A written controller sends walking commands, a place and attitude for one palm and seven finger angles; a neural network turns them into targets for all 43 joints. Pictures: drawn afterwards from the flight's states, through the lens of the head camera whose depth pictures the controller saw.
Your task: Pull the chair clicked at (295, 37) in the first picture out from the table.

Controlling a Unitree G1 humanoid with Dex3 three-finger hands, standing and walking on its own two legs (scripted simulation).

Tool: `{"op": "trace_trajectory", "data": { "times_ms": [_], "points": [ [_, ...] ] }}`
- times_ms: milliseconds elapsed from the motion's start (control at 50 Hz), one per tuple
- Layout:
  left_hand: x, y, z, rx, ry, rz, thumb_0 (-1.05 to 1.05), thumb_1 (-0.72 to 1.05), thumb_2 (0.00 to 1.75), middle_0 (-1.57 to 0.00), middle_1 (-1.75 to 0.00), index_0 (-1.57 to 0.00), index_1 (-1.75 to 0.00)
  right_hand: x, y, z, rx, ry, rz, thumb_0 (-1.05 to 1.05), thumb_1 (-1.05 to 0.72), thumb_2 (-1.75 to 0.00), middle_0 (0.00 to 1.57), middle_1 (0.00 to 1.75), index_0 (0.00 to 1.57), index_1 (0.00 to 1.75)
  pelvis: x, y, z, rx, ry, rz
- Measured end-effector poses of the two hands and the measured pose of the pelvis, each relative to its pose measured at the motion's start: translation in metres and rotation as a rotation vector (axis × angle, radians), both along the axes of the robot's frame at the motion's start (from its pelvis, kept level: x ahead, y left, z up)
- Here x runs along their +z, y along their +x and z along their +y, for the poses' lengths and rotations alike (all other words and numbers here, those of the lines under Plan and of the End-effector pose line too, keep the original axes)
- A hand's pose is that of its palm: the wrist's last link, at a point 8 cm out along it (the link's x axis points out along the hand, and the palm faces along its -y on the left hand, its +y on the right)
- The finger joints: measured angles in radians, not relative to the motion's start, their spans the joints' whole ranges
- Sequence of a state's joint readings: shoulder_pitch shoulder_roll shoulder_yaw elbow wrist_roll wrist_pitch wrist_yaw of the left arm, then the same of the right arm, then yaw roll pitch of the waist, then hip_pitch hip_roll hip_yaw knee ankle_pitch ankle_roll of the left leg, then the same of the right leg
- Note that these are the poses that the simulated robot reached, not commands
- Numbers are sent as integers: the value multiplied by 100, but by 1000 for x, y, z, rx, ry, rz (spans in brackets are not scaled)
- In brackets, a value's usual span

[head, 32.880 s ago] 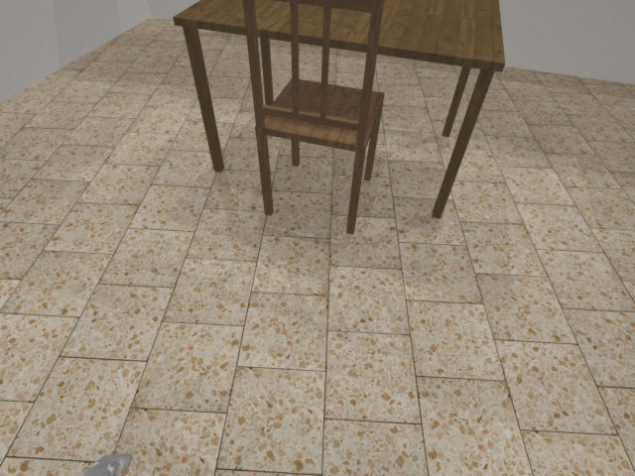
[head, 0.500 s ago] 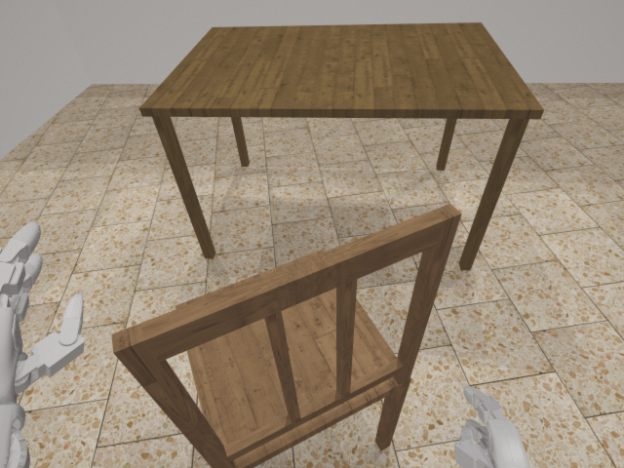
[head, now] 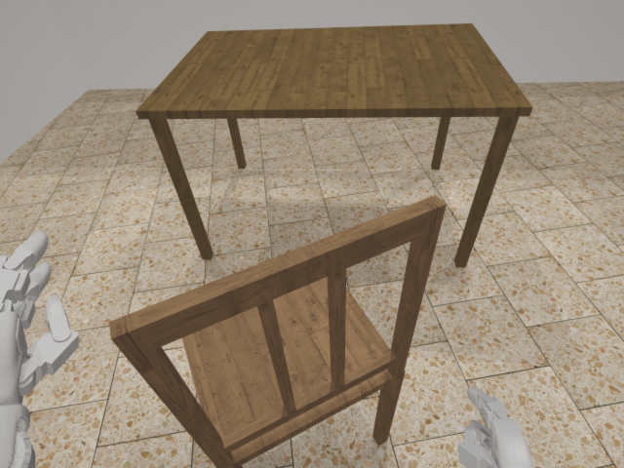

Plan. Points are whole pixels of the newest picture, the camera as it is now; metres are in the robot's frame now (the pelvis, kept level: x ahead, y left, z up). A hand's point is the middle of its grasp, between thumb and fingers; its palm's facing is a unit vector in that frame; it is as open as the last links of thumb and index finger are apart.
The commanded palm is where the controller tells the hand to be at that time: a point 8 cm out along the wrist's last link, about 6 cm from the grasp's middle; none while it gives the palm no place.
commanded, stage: step back with the hand held close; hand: left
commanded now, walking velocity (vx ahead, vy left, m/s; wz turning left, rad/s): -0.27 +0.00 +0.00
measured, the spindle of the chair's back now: (279, 363) +0.28 +0.10 -0.06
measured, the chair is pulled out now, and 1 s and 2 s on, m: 0.62 0.62 0.62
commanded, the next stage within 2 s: stop stepping back and stand still in 1.66 s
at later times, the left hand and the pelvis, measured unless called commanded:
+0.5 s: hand (29, 374) +0.15 +0.28 +0.16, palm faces +0.40 -0.79 -0.47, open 7.4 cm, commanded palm +0.09 +0.32 +0.17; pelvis -0.05 +0.02 -0.01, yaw +0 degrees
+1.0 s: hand out of the picture +0.11 +0.28 +0.16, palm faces +0.44 -0.75 -0.49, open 7.4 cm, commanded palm +0.04 +0.32 +0.17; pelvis -0.10 +0.02 -0.02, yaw +0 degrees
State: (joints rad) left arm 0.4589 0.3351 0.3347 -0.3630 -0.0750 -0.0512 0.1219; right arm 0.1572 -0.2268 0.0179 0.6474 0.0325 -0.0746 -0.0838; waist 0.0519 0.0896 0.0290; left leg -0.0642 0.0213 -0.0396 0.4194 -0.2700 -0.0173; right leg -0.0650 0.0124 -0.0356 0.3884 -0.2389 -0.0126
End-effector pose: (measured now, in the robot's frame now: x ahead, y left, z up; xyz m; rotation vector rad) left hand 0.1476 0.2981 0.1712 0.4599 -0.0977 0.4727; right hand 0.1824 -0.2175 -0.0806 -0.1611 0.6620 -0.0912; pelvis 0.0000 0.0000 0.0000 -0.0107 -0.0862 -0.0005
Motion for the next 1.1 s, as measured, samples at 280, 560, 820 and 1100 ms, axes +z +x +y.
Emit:
{"op": "trace_trajectory", "data": {
  "times_ms": [280,560,820,1100],
  "points": [
    [-8,-4,6,-116,85,109,2,89,90,-21,-30,-21,-31,-6,-45,-9,-110,-31,86,1,-90,-90,20,30,20,30,-1,-21,19,-18,4,91],
    [5,-49,20,-82,102,-55,2,89,90,-21,-30,-21,-31,4,-73,12,-70,-50,31,1,-90,-90,20,30,21,30,-7,-58,23,-4,-2,82],
    [-3,-76,27,-78,94,-83,2,89,90,-21,-30,-21,-31,-1,-114,10,-46,-111,63,1,-90,-90,20,30,21,30,-13,-86,29,12,-31,94],
    [8,-86,11,-97,185,-157,2,89,90,-21,-30,-21,-31,-17,-129,3,-43,-65,52,1,-90,-90,20,30,21,30,-24,-100,15,25,-5,90]
  ]
}}
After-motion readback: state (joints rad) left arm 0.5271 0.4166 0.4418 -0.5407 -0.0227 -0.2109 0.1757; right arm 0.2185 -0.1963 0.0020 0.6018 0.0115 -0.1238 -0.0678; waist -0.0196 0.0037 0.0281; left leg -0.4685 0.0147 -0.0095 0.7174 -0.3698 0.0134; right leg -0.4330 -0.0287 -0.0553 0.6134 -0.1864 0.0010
